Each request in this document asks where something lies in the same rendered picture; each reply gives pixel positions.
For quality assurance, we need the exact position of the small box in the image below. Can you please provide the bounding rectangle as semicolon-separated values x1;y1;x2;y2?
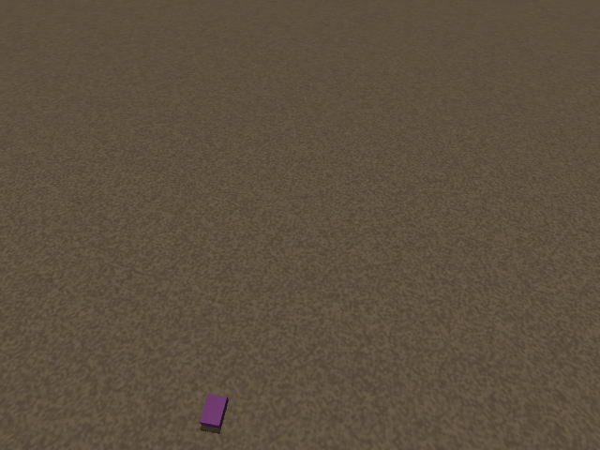
200;394;228;428

